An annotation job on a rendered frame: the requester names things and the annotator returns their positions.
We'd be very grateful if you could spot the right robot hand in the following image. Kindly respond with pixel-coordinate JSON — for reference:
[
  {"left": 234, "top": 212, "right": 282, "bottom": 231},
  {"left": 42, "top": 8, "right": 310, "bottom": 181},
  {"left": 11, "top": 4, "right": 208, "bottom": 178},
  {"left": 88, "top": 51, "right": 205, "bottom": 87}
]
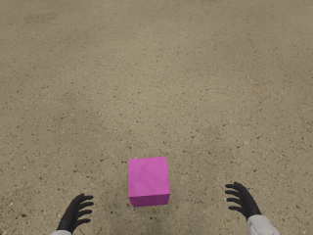
[{"left": 225, "top": 181, "right": 262, "bottom": 221}]

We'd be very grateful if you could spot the right robot forearm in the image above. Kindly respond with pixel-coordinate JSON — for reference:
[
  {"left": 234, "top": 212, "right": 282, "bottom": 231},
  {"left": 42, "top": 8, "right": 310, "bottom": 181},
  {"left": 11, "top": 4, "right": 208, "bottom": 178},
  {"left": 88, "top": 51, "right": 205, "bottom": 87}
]
[{"left": 247, "top": 214, "right": 280, "bottom": 235}]

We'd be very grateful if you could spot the left robot hand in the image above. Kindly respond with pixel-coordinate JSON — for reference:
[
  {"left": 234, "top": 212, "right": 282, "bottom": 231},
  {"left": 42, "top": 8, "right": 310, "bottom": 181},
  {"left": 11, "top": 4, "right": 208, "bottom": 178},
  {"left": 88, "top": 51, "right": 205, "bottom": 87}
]
[{"left": 56, "top": 193, "right": 94, "bottom": 235}]

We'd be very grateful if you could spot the carton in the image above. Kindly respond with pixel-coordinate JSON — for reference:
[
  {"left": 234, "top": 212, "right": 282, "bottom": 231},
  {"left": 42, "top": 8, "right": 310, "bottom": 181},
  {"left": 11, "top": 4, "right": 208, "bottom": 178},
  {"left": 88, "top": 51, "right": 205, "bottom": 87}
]
[{"left": 128, "top": 157, "right": 170, "bottom": 208}]

